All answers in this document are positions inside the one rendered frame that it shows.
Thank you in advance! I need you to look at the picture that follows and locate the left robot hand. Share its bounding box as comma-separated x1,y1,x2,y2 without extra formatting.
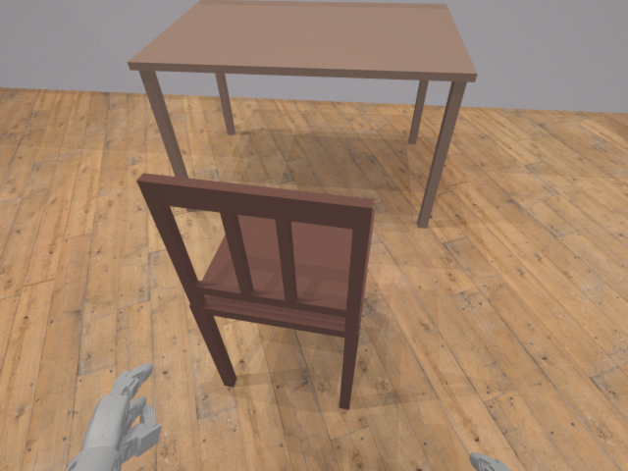
80,363,162,464

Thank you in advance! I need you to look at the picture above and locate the chair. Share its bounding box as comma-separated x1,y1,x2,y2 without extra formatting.
137,173,375,410

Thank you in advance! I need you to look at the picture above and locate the table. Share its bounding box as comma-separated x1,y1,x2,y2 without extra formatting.
128,0,477,229

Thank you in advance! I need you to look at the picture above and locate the left robot forearm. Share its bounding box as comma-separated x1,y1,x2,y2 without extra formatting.
66,446,122,471

